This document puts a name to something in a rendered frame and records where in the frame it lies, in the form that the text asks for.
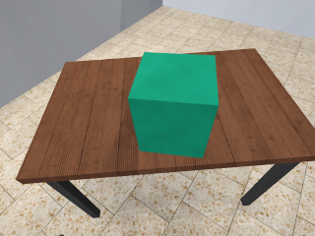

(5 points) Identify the table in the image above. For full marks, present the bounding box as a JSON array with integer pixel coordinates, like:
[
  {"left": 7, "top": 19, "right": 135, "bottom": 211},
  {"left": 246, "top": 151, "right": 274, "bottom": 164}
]
[{"left": 16, "top": 48, "right": 315, "bottom": 218}]

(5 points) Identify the carton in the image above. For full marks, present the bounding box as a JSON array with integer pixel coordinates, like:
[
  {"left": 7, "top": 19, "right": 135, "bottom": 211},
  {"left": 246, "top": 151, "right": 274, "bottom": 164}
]
[{"left": 128, "top": 52, "right": 219, "bottom": 158}]

